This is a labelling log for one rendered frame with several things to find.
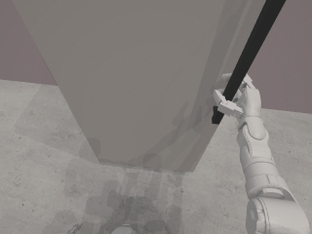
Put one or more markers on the robot left hand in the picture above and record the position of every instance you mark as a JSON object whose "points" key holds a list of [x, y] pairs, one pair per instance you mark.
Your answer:
{"points": [[72, 228]]}

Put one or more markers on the fridge door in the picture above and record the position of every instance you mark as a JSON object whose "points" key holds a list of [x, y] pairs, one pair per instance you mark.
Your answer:
{"points": [[139, 75]]}

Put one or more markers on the robot right upper arm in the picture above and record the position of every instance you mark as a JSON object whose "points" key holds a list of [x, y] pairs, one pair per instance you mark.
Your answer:
{"points": [[275, 216]]}

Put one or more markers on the robot right hand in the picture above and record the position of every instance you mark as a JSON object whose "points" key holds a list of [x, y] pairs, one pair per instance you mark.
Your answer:
{"points": [[249, 100]]}

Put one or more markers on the right robot forearm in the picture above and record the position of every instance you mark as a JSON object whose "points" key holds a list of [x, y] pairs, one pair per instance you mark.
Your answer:
{"points": [[261, 173]]}

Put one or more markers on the handle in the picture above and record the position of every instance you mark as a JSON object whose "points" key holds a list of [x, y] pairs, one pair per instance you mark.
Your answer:
{"points": [[264, 22]]}

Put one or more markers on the robot left shin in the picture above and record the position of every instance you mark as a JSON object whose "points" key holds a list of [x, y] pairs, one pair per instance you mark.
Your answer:
{"points": [[126, 225]]}

